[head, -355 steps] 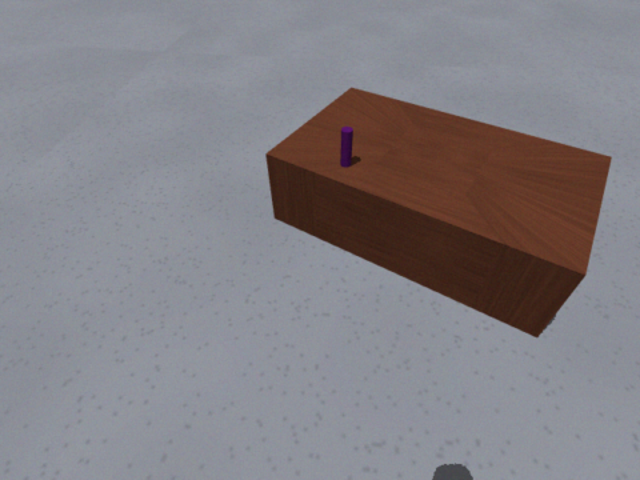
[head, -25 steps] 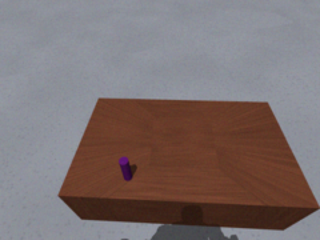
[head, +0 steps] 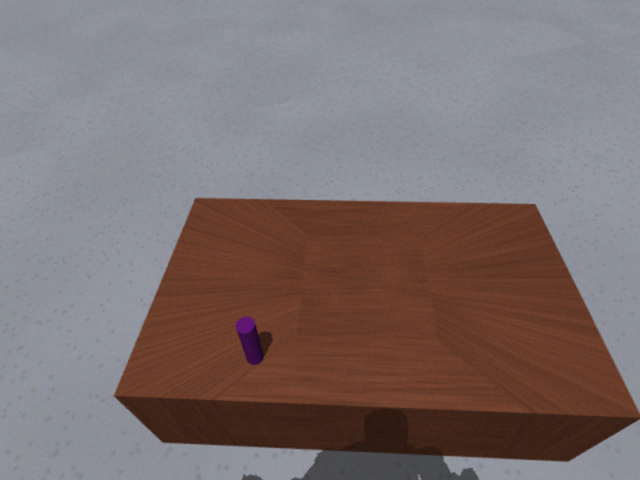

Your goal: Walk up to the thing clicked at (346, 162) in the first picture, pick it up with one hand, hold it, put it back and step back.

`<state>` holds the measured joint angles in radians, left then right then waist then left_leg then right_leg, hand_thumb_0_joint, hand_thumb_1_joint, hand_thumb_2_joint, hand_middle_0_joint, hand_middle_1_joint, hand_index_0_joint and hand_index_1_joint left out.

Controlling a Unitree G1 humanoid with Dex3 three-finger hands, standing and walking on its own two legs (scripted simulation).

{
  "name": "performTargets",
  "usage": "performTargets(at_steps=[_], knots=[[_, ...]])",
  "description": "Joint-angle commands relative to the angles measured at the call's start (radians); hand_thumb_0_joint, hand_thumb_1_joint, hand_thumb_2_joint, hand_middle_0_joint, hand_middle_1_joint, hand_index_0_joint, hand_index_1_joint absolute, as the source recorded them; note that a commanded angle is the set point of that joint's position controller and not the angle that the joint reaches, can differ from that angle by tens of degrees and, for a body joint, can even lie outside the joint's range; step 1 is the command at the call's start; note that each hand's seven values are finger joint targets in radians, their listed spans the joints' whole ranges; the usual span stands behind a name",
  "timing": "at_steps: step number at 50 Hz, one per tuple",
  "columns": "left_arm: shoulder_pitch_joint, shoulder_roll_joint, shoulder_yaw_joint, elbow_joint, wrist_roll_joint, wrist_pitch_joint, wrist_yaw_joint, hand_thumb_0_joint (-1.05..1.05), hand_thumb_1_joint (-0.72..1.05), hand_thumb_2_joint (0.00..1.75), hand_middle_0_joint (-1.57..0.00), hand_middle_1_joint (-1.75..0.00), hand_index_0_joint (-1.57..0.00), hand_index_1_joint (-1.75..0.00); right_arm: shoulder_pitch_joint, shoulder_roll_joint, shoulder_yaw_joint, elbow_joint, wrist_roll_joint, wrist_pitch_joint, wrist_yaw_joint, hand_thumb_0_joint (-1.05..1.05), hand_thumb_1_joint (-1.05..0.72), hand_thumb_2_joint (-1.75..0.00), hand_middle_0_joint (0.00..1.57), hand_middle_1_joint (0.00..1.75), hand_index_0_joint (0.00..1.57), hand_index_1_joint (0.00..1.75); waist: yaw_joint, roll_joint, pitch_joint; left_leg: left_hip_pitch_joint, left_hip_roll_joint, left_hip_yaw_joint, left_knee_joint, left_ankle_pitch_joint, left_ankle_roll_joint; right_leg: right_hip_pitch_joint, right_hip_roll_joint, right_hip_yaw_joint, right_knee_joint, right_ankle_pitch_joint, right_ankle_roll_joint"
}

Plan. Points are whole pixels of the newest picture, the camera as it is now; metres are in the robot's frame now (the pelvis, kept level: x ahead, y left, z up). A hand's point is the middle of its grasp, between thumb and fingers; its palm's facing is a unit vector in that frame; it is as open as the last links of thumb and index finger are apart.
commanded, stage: stand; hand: left
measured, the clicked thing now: (250, 341) +0.51 +0.18 -0.34
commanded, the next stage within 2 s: go down in 0.34 s
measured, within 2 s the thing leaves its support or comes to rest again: neither
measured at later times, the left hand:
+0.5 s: hand out of the picture +0.08 +0.25 -0.15, palm faces +0.00 -0.94 -0.34, open 7.6 cm
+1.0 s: hand out of the picture +0.17 +0.26 -0.15, palm faces +0.04 -0.94 -0.33, open 16.3 cm
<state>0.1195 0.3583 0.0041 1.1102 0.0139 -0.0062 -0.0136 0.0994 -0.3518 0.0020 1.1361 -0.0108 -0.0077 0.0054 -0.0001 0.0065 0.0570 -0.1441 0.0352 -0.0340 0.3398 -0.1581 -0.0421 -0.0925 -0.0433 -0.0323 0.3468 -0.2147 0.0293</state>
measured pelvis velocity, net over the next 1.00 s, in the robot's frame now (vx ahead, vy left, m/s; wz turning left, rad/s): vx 0.01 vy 0.02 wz -0.03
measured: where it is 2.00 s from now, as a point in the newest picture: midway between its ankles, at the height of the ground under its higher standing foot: outside the picture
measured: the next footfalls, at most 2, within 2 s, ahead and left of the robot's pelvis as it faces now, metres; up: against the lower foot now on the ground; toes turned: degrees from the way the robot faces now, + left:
none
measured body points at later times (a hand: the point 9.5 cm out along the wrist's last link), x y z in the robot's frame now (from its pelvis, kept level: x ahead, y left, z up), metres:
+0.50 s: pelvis +0.00 +0.00 +0.00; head +0.01 +0.00 +0.45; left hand +0.08 +0.30 -0.13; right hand +0.08 -0.30 -0.13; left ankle +0.02 +0.15 -0.75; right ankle -0.02 -0.14 -0.75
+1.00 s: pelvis +0.01 +0.02 -0.02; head +0.05 +0.02 +0.42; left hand +0.17 +0.31 -0.13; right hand +0.13 -0.25 -0.13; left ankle +0.02 +0.15 -0.75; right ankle -0.02 -0.14 -0.75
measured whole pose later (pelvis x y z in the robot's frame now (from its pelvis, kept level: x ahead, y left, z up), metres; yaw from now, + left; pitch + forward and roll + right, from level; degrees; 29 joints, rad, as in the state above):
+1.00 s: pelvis +0.01 +0.02 -0.02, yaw -2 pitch +6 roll -1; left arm 0.10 0.31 0.17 0.67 0.05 0.32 -0.03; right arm 0.23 -0.24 -0.02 0.69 0.03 -0.10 -0.06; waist -0.02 0.01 -0.02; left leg -0.44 0.03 0.00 0.65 -0.32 -0.02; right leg -0.39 -0.05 0.01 0.62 -0.34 0.05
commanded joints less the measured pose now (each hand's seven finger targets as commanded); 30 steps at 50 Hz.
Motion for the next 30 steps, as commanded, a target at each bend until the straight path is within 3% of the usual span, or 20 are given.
performTargets(at_steps=[1,4,14,21,22,23,24,25,26,27,28,30], knots=[[-0.023,0.217,0.042,-0.053,-0.006,-0.019,0.018,0.0,0.9,0.9,-0.2,-0.3,-0.2,-0.3,-0.028,-0.215,-0.037,-0.06,0.003,-0.017,-0.01,0.0,-0.9,-0.9,0.2,0.3,0.2,0.3,0.002,-0.012,-0.081,0.039,0.092,-0.059,-0.035,0.169,0.046,-0.013,-0.097,0.071,-0.062,0.131,-0.042],[-0.026,0.217,0.042,-0.054,-0.005,-0.018,0.018,0.0,0.9,0.9,-0.2,-0.3,-0.2,-0.3,-0.036,-0.214,-0.037,-0.063,0.002,-0.016,-0.009,0.0,-0.9,-0.9,0.2,0.3,0.2,0.3,0.004,-0.014,-0.07,0.035,0.093,-0.061,-0.041,0.154,0.044,-0.023,-0.093,0.066,-0.067,0.103,-0.041],[-0.028,0.215,0.042,-0.059,-0.004,-0.02,0.019,0.0,0.9,0.9,-0.2,-0.3,-0.2,-0.3,-0.025,-0.216,-0.038,-0.067,0.002,-0.018,-0.012,0.0,-0.9,-0.9,0.2,0.3,0.2,0.3,0.002,-0.009,-0.095,0.049,0.095,-0.051,-0.025,0.197,0.048,0.0,-0.097,0.069,-0.059,0.165,-0.042],[-0.025,0.217,0.043,-0.057,-0.003,-0.018,0.018,0.0,0.9,0.9,-0.2,-0.3,-0.2,-0.3,-0.026,-0.221,-0.04,-0.065,0.002,-0.014,-0.011,0.0,-0.9,-0.9,0.2,0.3,0.2,0.3,0.003,-0.003,-0.067,0.03,0.089,-0.054,-0.039,0.12,0.047,-0.016,-0.094,0.074,-0.081,0.089,-0.042],[-0.027,0.216,0.043,-0.056,-0.002,-0.017,0.018,0.0,0.82,0.82,-0.12,-0.22,-0.12,-0.22,-0.03,-0.217,-0.04,-0.067,0.002,-0.014,-0.011,0.0,-0.98,-0.98,0.2,0.31,0.2,0.31,0.002,-0.012,-0.056,0.021,0.087,-0.058,-0.045,0.104,0.047,-0.025,-0.09,0.067,-0.08,0.07,-0.042],[-0.378,0.031,0.041,-0.407,-0.054,-0.112,0.029,0.0,0.74,0.74,-0.04,-0.14,-0.04,-0.14,-0.019,-0.042,-0.005,-0.353,0.067,-0.069,-0.031,0.0,-1.05,-0.94,0.2,0.3,0.2,0.3,-0.115,0.072,-0.025,-0.066,-0.051,0.095,0.025,-0.05,0.041,-0.247,0.021,0.022,-0.015,0.051,-0.032],[-0.452,0.094,0.062,-0.364,-0.051,-0.106,0.038,0.0,0.66,0.66,-0.02,-0.06,-0.03,-0.06,0.032,-0.072,-0.009,-0.295,0.069,-0.068,-0.041,0.0,-1.05,-0.94,0.2,0.3,0.2,0.3,-0.084,0.02,-0.048,-0.051,-0.052,0.087,0.028,-0.066,0.042,-0.197,0.025,0.004,-0.014,0.018,-0.029],[-0.303,0.187,0.135,-0.21,-0.031,-0.069,0.047,0.0,0.58,0.58,-0.01,-0.06,-0.01,-0.05,0.065,-0.107,-0.027,-0.277,0.064,-0.059,-0.048,0.0,-1.05,-0.94,0.2,0.3,0.2,0.3,-0.066,-0.011,-0.043,-0.075,-0.052,0.084,0.038,-0.084,0.045,-0.203,0.033,-0.008,-0.009,-0.015,-0.034],[-0.224,0.209,0.162,-0.146,-0.023,-0.053,0.038,0.0,0.5,0.5,-0.01,-0.06,-0.01,-0.05,0.07,-0.111,-0.039,-0.302,0.064,-0.05,-0.049,0.0,-1.05,-0.94,0.2,0.3,0.2,0.3,-0.037,-0.019,-0.044,-0.103,-0.042,0.082,0.062,-0.064,0.043,-0.202,0.042,-0.017,0.018,-0.016,-0.036],[-0.281,0.241,0.168,-0.182,-0.005,-0.051,0.035,0.0,0.42,0.42,0.0,-0.07,-0.01,-0.06,0.082,-0.114,-0.052,-0.325,0.057,-0.054,-0.056,0.0,-1.05,-0.94,0.2,0.3,0.2,0.3,-0.036,-0.041,-0.104,-0.101,-0.038,0.073,0.079,-0.037,0.045,-0.197,0.046,-0.018,0.038,0.005,-0.036],[-0.314,0.262,0.188,-0.209,0.002,-0.056,0.033,0.0,0.34,0.34,-0.01,-0.08,-0.02,-0.07,0.094,-0.109,-0.064,-0.34,0.056,-0.061,-0.064,0.0,-1.03,-0.93,0.2,0.3,0.2,0.3,-0.025,-0.016,-0.167,-0.081,-0.035,0.07,0.089,-0.006,0.044,-0.183,0.041,-0.013,0.062,0.047,-0.036],[-0.188,0.211,0.188,-0.109,0.032,-0.019,0.014,0.0,0.18,0.22,-0.02,-0.08,-0.03,-0.06,0.12,-0.097,-0.073,-0.372,0.045,-0.067,-0.064,0.0,-1.0,-0.92,0.2,0.3,0.2,0.3,-0.021,-0.05,-0.205,-0.111,-0.039,0.065,0.128,0.026,0.045,-0.182,0.041,-0.012,0.1,0.084,-0.033]])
